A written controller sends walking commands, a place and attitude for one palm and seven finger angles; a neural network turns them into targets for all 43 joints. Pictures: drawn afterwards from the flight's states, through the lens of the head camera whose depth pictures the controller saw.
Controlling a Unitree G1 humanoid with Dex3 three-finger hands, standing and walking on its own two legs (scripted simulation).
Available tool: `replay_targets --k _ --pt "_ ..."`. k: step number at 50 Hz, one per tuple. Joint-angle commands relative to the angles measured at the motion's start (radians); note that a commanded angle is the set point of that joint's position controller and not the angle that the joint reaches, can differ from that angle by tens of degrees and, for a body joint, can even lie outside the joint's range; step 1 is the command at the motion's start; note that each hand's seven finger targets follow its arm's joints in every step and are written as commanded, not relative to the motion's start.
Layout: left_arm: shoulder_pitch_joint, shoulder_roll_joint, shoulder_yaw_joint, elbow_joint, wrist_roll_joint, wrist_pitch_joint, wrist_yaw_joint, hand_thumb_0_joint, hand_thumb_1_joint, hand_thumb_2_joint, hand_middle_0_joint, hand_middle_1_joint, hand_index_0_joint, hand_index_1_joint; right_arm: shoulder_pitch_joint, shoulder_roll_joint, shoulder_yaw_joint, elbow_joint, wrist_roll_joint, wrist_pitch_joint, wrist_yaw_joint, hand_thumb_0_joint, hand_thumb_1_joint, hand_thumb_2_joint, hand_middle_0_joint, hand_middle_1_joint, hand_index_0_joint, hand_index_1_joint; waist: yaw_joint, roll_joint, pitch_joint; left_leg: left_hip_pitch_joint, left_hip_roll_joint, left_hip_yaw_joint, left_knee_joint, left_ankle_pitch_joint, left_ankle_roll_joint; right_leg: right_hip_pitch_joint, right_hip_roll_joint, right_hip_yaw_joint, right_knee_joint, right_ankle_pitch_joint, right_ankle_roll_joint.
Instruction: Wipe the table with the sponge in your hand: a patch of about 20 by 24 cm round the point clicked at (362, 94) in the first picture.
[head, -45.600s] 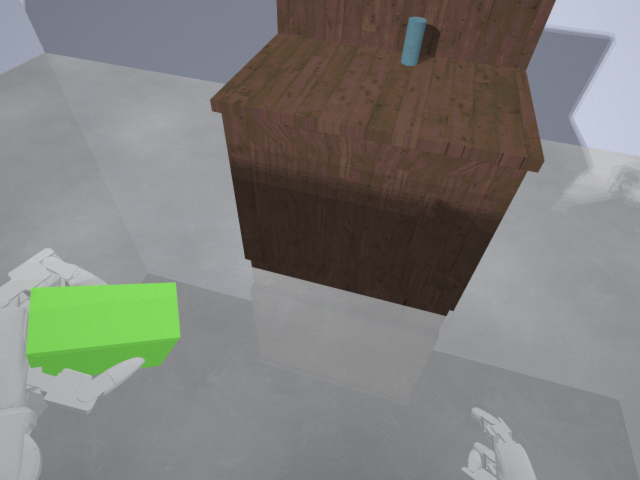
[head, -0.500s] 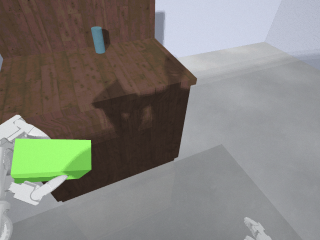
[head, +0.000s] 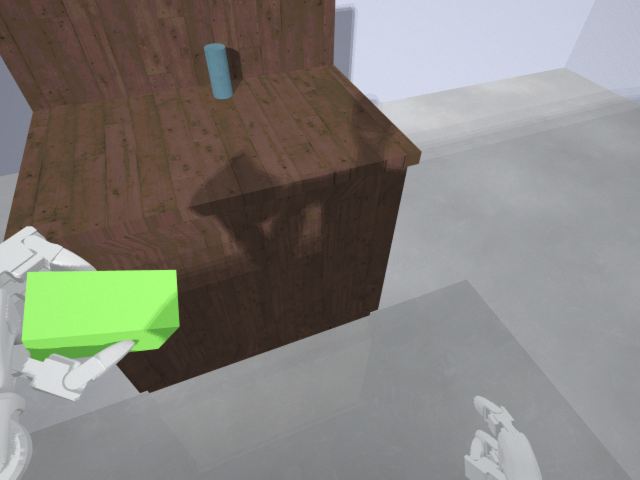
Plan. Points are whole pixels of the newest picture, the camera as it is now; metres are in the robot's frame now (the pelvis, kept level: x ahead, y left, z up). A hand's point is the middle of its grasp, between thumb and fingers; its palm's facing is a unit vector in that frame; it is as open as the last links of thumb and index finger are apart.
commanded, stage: stop stepping back and stand still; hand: left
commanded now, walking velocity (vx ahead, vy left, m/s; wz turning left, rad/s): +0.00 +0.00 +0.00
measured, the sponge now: (124, 315) +0.23 +0.21 +0.16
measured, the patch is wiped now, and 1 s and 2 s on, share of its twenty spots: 1.00 1.00 1.00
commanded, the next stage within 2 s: stand and wait in 0.48 s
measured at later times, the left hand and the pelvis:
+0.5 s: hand (43, 307) +0.22 +0.27 +0.18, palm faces +0.40 -0.85 -0.34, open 9.7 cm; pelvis +0.00 +0.03 +0.01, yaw -1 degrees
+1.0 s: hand (51, 309) +0.22 +0.27 +0.18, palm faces +0.39 -0.84 -0.36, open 9.7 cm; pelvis +0.00 +0.03 +0.01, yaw -1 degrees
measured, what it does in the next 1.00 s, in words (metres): stands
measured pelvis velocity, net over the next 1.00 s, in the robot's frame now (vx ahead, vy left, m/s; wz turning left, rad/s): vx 0.00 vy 0.03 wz -0.02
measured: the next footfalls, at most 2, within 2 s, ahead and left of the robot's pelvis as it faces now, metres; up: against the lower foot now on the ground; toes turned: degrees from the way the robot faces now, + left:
none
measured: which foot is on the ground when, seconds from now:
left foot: down 0.00-1.00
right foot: down 0.00-1.00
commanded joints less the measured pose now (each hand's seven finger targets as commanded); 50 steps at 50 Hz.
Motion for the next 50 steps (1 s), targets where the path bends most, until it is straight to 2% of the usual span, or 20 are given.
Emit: replay_targets --k 1,3,4,7,9,10,11,15,19,20,26,29,30,32,40,42,44,45,49,50 --pt "-0.067 0.164 0.113 -0.233 -0.007 -0.065 0.018 0.0 0.1 1.3 -1.2 -1.6 -1.2 -1.6 -0.116 -0.122 -0.04 -0.167 -0.002 -0.048 -0.002 0.0 -0.9 -0.9 0.2 0.3 0.2 0.3 -0.005 0.02 -0.135 0.036 0.058 -0.073 -0.096 0.202 0.058 0.091 -0.108 0.152 -0.108 0.165 0.021" --pt "-0.064 0.157 0.103 -0.249 -0.007 -0.066 0.018 0.0 0.1 1.3 -1.2 -1.6 -1.2 -1.6 -0.124 -0.124 -0.039 -0.174 -0.003 -0.045 0.0 0.0 -0.9 -0.9 0.2 0.3 0.2 0.3 -0.002 0.049 -0.126 0.03 0.066 -0.083 -0.12 0.207 0.058 0.094 -0.088 0.127 -0.099 0.173 0.028" --pt "-0.059 0.166 0.115 -0.244 -0.007 -0.066 0.02 0.0 0.1 1.3 -1.2 -1.6 -1.2 -1.6 -0.122 -0.123 -0.038 -0.175 -0.003 -0.043 -0.001 0.0 -0.9 -0.9 0.2 0.3 0.2 0.3 0.0 0.037 -0.13 0.025 0.07 -0.088 -0.131 0.212 0.059 0.106 -0.081 0.118 -0.096 0.176 0.032" --pt "-0.055 0.17 0.12 -0.264 -0.007 -0.07 0.024 0.0 0.1 1.3 -1.2 -1.6 -1.2 -1.6 -0.123 -0.122 -0.038 -0.177 -0.004 -0.039 -0.004 0.0 -0.9 -0.9 0.2 0.3 0.2 0.3 0.001 0.069 -0.146 0.043 0.075 -0.081 -0.139 0.249 0.057 0.116 -0.075 0.108 -0.085 0.21 0.034" --pt "-0.062 0.162 0.111 -0.269 -0.008 -0.07 0.024 0.0 0.1 1.3 -1.2 -1.6 -1.2 -1.6 -0.124 -0.122 -0.039 -0.178 -0.003 -0.036 -0.003 0.0 -0.9 -0.9 0.2 0.3 0.2 0.3 0.001 0.066 -0.148 0.045 0.073 -0.077 -0.14 0.257 0.051 0.122 -0.073 0.106 -0.087 0.219 0.034" --pt "-0.064 0.168 0.115 -0.274 -0.006 -0.07 0.024 0.0 0.1 1.3 -1.2 -1.6 -1.2 -1.6 -0.124 -0.126 -0.038 -0.18 -0.005 -0.036 -0.005 0.0 -0.9 -0.9 0.2 0.3 0.2 0.3 0.0 0.087 -0.146 0.045 0.074 -0.085 -0.148 0.273 0.05 0.124 -0.072 0.101 -0.081 0.221 0.034" --pt "-0.057 0.167 0.118 -0.264 -0.007 -0.07 0.025 0.0 0.1 1.3 -1.2 -1.6 -1.2 -1.6 -0.122 -0.12 -0.037 -0.177 -0.003 -0.033 -0.005 0.0 -0.9 -0.9 0.2 0.3 0.2 0.3 0.002 0.071 -0.151 0.049 0.078 -0.078 -0.147 0.277 0.05 0.127 -0.071 0.1 -0.082 0.225 0.036" --pt "-0.063 0.16 0.108 -0.256 -0.007 -0.069 0.024 0.0 0.1 1.3 -1.2 -1.6 -1.2 -1.6 -0.124 -0.125 -0.038 -0.18 -0.005 -0.029 -0.006 0.0 -0.9 -0.9 0.2 0.3 0.2 0.3 0.0 0.086 -0.143 0.044 0.072 -0.076 -0.159 0.243 0.044 0.122 -0.072 0.1 -0.093 0.208 0.034" --pt "-0.083 0.15 0.096 -0.239 -0.006 -0.068 0.024 0.0 0.1 1.3 -1.2 -1.6 -1.2 -1.6 -0.128 -0.12 -0.036 -0.174 -0.005 -0.022 -0.007 0.0 -0.9 -0.9 0.2 0.3 0.2 0.3 -0.001 0.051 -0.126 0.025 0.067 -0.067 -0.165 0.164 0.044 0.116 -0.073 0.112 -0.12 0.183 0.035" --pt "-0.088 0.152 0.097 -0.239 -0.005 -0.067 0.024 0.0 0.1 1.3 -1.2 -1.6 -1.2 -1.6 -0.128 -0.125 -0.036 -0.175 -0.006 -0.023 -0.008 0.0 -0.9 -0.9 0.2 0.3 0.2 0.3 -0.003 0.066 -0.12 0.015 0.064 -0.076 -0.175 0.154 0.04 0.116 -0.073 0.108 -0.116 0.168 0.032" --pt "-0.11 0.149 0.091 -0.231 0.0 -0.072 0.027 0.0 0.1 1.3 -1.2 -1.6 -1.2 -1.6 -0.134 -0.119 -0.03 -0.169 -0.009 -0.019 -0.01 0.0 -0.9 -0.9 0.2 0.3 0.2 0.3 -0.001 0.068 -0.1 -0.013 0.062 -0.079 -0.203 0.049 0.041 0.104 -0.066 0.109 -0.135 0.097 0.032" --pt "-0.098 0.156 0.1 -0.238 0.0 -0.075 0.03 0.0 0.1 1.3 -1.2 -1.6 -1.2 -1.6 -0.133 -0.116 -0.032 -0.169 -0.01 -0.019 -0.01 0.0 -0.9 -0.9 0.2 0.3 0.2 0.3 0.0 0.053 -0.124 -0.004 0.059 -0.074 -0.198 0.057 0.044 0.118 -0.069 0.11 -0.136 0.112 0.033" --pt "-0.087 0.158 0.104 -0.236 -0.001 -0.074 0.029 0.0 0.1 1.3 -1.2 -1.6 -1.2 -1.6 -0.134 -0.122 -0.034 -0.174 -0.01 -0.02 -0.011 0.0 -0.9 -0.9 0.2 0.3 0.2 0.3 -0.001 0.077 -0.12 -0.002 0.058 -0.076 -0.2 0.072 0.042 0.113 -0.071 0.109 -0.132 0.116 0.03" --pt "-0.076 0.155 0.105 -0.23 -0.002 -0.075 0.03 0.0 0.1 1.3 -1.2 -1.6 -1.2 -1.6 -0.13 -0.116 -0.032 -0.165 -0.01 -0.019 -0.01 0.0 -0.9 -0.9 0.2 0.3 0.2 0.3 0.001 0.049 -0.132 0.003 0.059 -0.072 -0.188 0.1 0.042 0.126 -0.072 0.112 -0.133 0.14 0.032" --pt "-0.09 0.153 0.099 -0.211 0.001 -0.072 0.03 0.0 0.1 1.3 -1.2 -1.6 -1.2 -1.6 -0.135 -0.124 -0.038 -0.167 -0.008 -0.021 -0.012 0.0 -0.9 -0.9 0.2 0.3 0.2 0.3 -0.002 0.056 -0.098 -0.006 0.054 -0.071 -0.193 0.049 0.039 0.089 -0.074 0.117 -0.152 0.087 0.031" --pt "-0.091 0.147 0.094 -0.203 0.001 -0.071 0.03 0.0 0.1 1.3 -1.2 -1.6 -1.2 -1.6 -0.133 -0.12 -0.036 -0.163 -0.008 -0.02 -0.012 0.0 -0.9 -0.9 0.2 0.3 0.2 0.3 -0.001 0.028 -0.099 -0.007 0.053 -0.066 -0.187 0.048 0.041 0.092 -0.075 0.121 -0.158 0.086 0.032" --pt "-0.094 0.151 0.097 -0.208 0.001 -0.072 0.032 0.0 0.1 1.3 -1.2 -1.6 -1.2 -1.6 -0.131 -0.122 -0.039 -0.163 -0.008 -0.021 -0.011 0.0 -0.9 -0.9 0.2 0.3 0.2 0.3 -0.001 0.03 -0.106 -0.006 0.05 -0.064 -0.179 0.04 0.041 0.092 -0.079 0.13 -0.165 0.076 0.03" --pt "-0.092 0.155 0.101 -0.213 0.003 -0.072 0.031 0.0 0.1 1.3 -1.2 -1.6 -1.2 -1.6 -0.133 -0.127 -0.04 -0.167 -0.009 -0.022 -0.012 0.0 -0.9 -0.9 0.2 0.3 0.2 0.3 -0.002 0.055 -0.106 -0.002 0.048 -0.066 -0.181 0.039 0.04 0.085 -0.081 0.131 -0.164 0.068 0.026" --pt "-0.086 0.152 0.1 -0.226 0.002 -0.075 0.034 0.0 0.1 1.3 -1.2 -1.6 -1.2 -1.6 -0.128 -0.123 -0.041 -0.163 -0.009 -0.023 -0.011 0.0 -0.9 -0.9 0.2 0.3 0.2 0.3 -0.001 0.04 -0.129 0.011 0.05 -0.063 -0.175 0.072 0.041 0.104 -0.079 0.127 -0.151 0.107 0.028" --pt "-0.084 0.157 0.102 -0.232 0.002 -0.073 0.034 0.0 0.1 1.3 -1.2 -1.6 -1.2 -1.6 -0.131 -0.128 -0.042 -0.169 -0.009 -0.025 -0.012 0.0 -0.9 -0.9 0.2 0.3 0.2 0.3 -0.001 0.061 -0.127 0.01 0.05 -0.067 -0.178 0.082 0.039 0.102 -0.078 0.123 -0.145 0.107 0.028"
